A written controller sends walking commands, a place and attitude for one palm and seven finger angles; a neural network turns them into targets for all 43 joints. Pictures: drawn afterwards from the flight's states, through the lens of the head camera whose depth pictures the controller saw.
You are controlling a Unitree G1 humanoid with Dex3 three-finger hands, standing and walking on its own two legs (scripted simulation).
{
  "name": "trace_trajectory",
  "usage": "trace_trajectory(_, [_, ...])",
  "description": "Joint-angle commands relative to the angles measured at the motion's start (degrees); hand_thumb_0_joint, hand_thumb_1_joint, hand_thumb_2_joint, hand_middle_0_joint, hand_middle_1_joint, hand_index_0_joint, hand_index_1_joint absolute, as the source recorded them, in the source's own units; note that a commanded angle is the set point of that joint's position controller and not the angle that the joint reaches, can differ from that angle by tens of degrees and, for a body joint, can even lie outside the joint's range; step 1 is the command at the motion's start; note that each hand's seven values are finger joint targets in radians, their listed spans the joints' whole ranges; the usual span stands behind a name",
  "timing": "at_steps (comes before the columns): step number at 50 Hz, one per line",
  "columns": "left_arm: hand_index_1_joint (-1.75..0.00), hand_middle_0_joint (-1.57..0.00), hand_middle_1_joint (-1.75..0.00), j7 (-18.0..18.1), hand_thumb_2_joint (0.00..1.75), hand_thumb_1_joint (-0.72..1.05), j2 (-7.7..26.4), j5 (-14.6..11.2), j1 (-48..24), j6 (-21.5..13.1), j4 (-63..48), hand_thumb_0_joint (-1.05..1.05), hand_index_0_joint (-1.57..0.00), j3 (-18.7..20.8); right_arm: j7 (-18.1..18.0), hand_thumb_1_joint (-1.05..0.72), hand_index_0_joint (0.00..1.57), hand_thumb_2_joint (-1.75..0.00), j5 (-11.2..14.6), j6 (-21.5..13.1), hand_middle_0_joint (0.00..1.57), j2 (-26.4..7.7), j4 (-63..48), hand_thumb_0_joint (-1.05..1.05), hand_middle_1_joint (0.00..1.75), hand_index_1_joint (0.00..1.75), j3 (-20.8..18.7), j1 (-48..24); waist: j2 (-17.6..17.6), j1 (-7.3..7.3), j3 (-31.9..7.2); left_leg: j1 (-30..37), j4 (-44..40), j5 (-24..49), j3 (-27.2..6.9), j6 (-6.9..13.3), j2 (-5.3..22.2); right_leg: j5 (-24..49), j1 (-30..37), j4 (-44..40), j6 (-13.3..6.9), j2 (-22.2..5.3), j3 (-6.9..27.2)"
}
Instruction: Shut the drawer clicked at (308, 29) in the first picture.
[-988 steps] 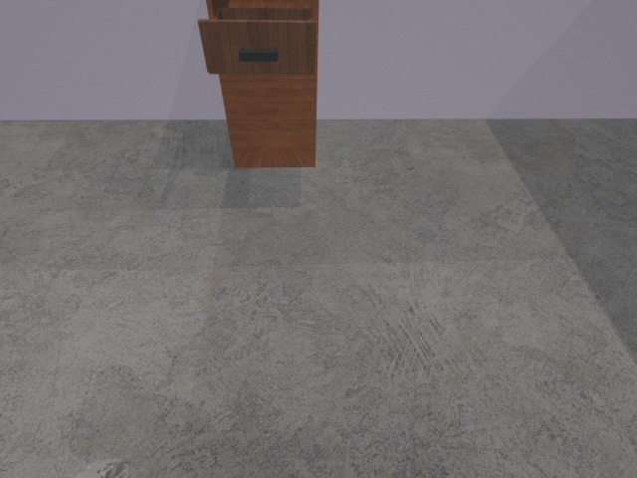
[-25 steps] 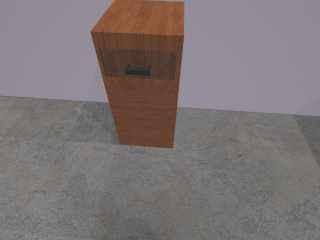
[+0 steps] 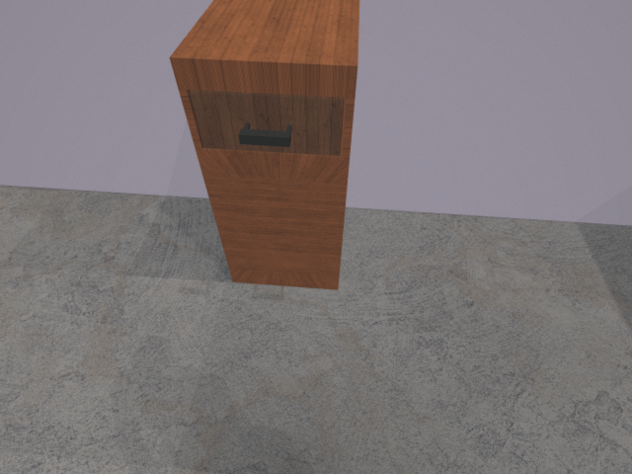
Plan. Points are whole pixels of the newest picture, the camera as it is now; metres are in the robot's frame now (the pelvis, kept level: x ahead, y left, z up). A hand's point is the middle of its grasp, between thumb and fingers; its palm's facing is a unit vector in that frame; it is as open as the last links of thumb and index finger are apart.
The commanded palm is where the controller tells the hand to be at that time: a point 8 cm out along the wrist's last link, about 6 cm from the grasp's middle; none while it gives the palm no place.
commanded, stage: look to check the result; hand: left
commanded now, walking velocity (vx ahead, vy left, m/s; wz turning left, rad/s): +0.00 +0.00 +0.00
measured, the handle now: (266, 132) +0.85 +0.17 -0.06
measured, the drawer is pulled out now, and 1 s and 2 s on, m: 0.00 0.00 0.00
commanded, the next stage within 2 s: stand and wait in 0.26 s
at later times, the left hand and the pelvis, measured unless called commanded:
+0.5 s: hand out of the picture +0.02 +0.17 -0.17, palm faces +0.02 -0.97 -0.23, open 7.4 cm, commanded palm none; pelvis +0.01 -0.01 +0.00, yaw +0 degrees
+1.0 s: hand out of the picture +0.04 +0.17 -0.17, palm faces +0.01 -0.97 -0.25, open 7.4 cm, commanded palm none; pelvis +0.02 -0.02 +0.00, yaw -1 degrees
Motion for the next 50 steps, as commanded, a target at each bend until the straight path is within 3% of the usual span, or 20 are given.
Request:
trace_trajectory(1, [-0.30,-0.20,-0.30,0.11,0.90,0.90,6.27,-0.04,3.22,-0.83,-1.34,0.00,-0.20,1.09,-0.22,-0.90,0.20,-0.90,0.18,-0.68,0.20,-5.80,-1.13,0.00,0.30,0.30,-0.85,3.52,-0.12,-0.10,2.70,1.31,-4.15,3.79,-5.35,1.17,6.02,1.98,-4.35,-6.49,-1.63,-5.91,5.86])
trace_trajectory(7, [-0.30,-0.20,-0.30,0.06,0.90,0.90,7.06,0.02,2.61,-0.90,-1.53,0.00,-0.20,1.23,-0.20,-0.90,0.20,-0.90,0.17,-0.78,0.20,-6.70,-1.32,0.00,0.30,0.30,-0.94,2.55,0.97,0.07,1.42,1.88,-4.10,4.60,-5.26,1.08,6.24,2.70,-3.47,-6.44,-1.61,-5.83,6.05])
trace_trajectory(16, [-0.30,-0.20,-0.30,-0.04,0.90,0.90,8.17,-0.09,1.07,-1.12,-1.72,0.00,-0.20,1.29,-0.16,-0.90,0.20,-0.90,0.11,-0.86,0.20,-7.54,-1.25,0.00,0.30,0.30,-0.81,1.42,-0.74,0.05,1.49,2.34,-4.12,6.60,-5.08,0.84,6.33,5.59,-2.45,-6.94,-1.68,-6.21,6.15])
trace_trajectory(22, [-0.30,-0.20,-0.30,-0.04,0.90,0.90,8.92,-0.06,0.20,-1.22,-2.22,0.00,-0.20,1.40,-0.11,-0.90,0.20,-0.90,0.11,-0.80,0.20,-8.30,-1.32,0.00,0.30,0.30,-0.89,0.86,0.56,0.08,0.80,2.61,-3.96,6.99,-5.00,0.61,6.41,6.36,-1.77,-7.14,-1.76,-6.18,6.32])
trace_trajectory(27, [-0.30,-0.20,-0.30,-0.12,0.90,0.90,9.25,-0.08,-0.30,-1.17,-2.20,0.00,-0.20,1.46,-0.10,-0.90,0.20,-0.90,0.16,-0.76,0.20,-8.55,-1.42,0.00,0.30,0.30,-0.91,0.32,-0.79,0.14,1.30,2.78,-4.37,6.53,-5.07,0.57,6.53,5.82,-2.12,-7.58,-1.73,-6.19,6.36])
trace_trajectory(33, [-0.30,-0.20,-0.30,-0.14,0.90,0.90,9.74,-0.13,-1.00,-1.29,-2.24,0.00,-0.20,1.48,-0.14,-0.90,0.20,-0.90,0.08,-0.87,0.20,-9.11,-1.31,0.00,0.30,0.30,-0.82,-0.24,0.45,0.01,0.49,3.49,-4.29,7.63,-4.78,0.44,6.69,8.20,-1.31,-7.50,-1.83,-6.35,6.65])
trace_trajectory(50, [-0.30,-0.20,-0.30,-0.07,0.90,0.90,11.03,-0.18,-1.58,-1.55,-2.45,0.00,-0.20,1.60,-0.21,-0.90,0.20,-0.90,0.16,-0.79,0.20,-10.24,-1.56,0.00,0.30,0.30,-1.00,-1.48,-0.96,0.06,-0.50,4.58,-4.07,8.63,-3.99,0.10,6.79,13.85,0.34,-7.88,-1.27,-6.76,6.66])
